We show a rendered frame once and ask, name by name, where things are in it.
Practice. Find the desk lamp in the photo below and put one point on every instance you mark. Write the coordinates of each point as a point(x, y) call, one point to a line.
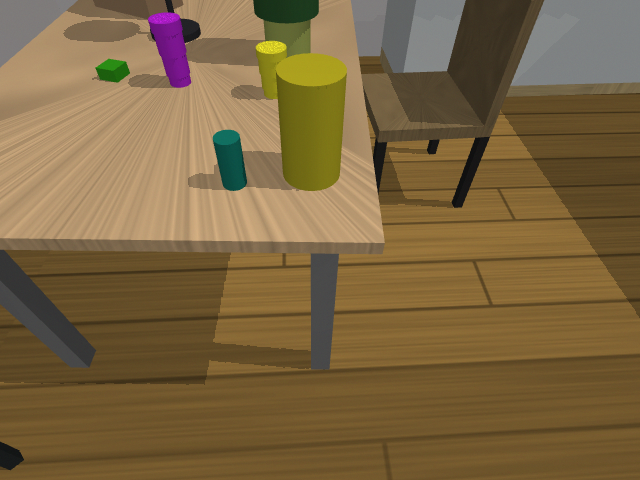
point(191, 29)

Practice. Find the table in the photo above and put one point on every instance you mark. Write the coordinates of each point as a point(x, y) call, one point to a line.
point(94, 165)

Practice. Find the potted plant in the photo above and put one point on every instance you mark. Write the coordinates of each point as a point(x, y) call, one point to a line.
point(288, 21)

